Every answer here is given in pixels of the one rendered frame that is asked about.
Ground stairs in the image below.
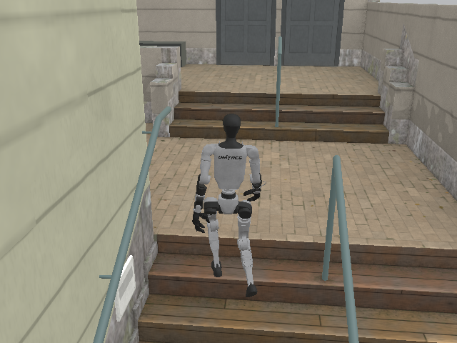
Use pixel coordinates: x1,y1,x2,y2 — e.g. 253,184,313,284
169,91,389,144
138,234,457,343

